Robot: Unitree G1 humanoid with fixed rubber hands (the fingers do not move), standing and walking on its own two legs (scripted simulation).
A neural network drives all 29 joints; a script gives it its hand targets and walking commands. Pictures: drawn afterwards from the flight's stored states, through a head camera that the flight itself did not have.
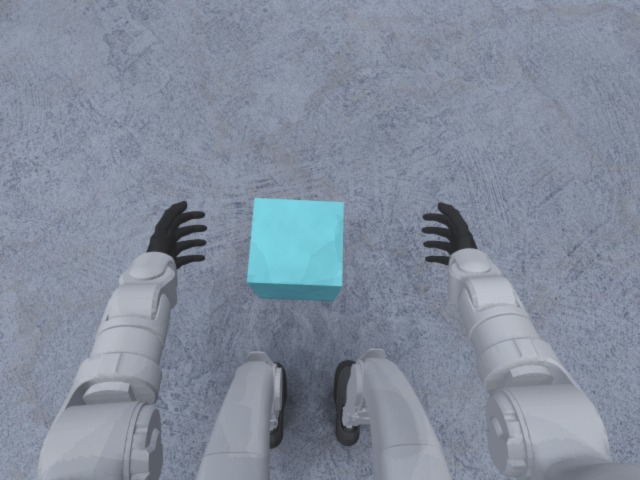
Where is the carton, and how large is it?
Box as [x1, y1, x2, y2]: [247, 198, 343, 300]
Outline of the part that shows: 254,198 247,282 259,297 333,300 341,287 343,202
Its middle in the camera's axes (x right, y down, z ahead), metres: -0.06 +0.04 +1.00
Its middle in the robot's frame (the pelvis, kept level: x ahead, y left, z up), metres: +0.49 +0.03 -0.56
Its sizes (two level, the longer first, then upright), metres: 0.210 0.200 0.250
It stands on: the floor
